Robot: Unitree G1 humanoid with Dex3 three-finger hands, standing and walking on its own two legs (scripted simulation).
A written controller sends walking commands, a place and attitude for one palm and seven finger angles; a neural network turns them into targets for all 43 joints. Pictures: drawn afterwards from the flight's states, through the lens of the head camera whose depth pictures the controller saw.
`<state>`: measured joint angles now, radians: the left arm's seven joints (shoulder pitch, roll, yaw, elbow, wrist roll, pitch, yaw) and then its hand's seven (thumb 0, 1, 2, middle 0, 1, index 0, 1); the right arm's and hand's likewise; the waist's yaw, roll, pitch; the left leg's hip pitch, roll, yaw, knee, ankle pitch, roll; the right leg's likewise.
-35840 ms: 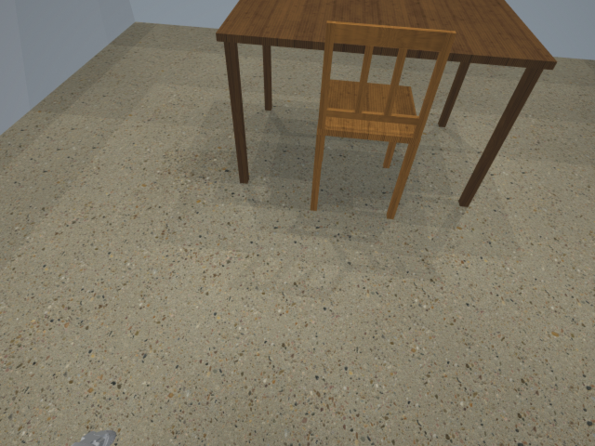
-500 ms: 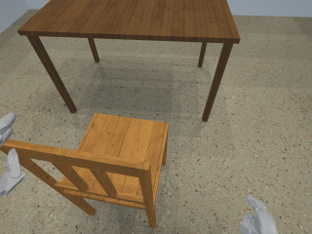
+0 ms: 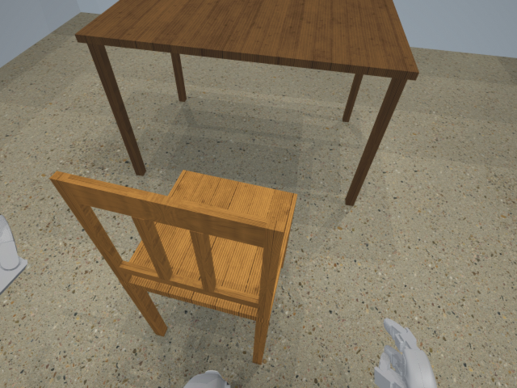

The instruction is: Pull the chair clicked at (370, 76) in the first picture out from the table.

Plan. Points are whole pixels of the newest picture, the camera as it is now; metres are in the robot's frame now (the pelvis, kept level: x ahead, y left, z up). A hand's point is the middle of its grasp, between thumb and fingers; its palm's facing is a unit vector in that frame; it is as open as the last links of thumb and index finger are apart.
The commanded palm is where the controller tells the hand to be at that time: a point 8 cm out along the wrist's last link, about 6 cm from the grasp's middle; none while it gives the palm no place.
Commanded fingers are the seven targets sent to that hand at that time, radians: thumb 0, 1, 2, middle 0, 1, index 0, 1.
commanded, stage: step back with the hand held close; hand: left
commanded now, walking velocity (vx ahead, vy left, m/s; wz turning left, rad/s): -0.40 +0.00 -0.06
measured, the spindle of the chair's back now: (155, 249) +0.38 +0.23 -0.09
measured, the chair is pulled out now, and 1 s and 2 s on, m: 0.64 0.64 0.64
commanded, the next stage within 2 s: stop stepping back and stand still in 0.38 s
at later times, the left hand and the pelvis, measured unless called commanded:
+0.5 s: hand out of the picture +0.14 +0.24 +0.19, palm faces +0.33 -0.78 -0.53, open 7.4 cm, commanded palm +0.08 +0.29 +0.19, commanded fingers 0.00 0.90 0.90 -0.20 -0.30 -0.20 -0.30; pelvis -0.09 +0.00 +0.00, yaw -4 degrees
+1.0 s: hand out of the picture +0.07 +0.25 +0.18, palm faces +0.33 -0.80 -0.50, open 7.4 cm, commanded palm +0.02 +0.29 +0.19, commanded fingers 0.00 0.90 0.90 -0.20 -0.30 -0.20 -0.30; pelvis -0.14 +0.00 +0.02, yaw -5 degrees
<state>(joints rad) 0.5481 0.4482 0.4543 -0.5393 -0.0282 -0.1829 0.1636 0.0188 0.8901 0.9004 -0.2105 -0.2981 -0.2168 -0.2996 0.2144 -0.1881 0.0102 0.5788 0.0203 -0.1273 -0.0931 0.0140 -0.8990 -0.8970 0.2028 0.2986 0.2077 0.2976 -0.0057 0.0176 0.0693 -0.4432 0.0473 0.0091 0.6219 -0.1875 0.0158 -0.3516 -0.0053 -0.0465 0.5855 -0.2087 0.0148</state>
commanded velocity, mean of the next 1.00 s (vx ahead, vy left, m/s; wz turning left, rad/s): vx -0.15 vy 0.02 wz -0.02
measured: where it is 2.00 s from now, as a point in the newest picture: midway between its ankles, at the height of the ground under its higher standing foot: outside the picture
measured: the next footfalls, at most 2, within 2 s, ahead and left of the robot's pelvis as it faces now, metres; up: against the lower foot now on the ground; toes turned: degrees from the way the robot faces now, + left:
right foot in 0.46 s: -0.11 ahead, -0.14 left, +0.00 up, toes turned -7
left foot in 0.66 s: -0.03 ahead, +0.11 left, +0.00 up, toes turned -6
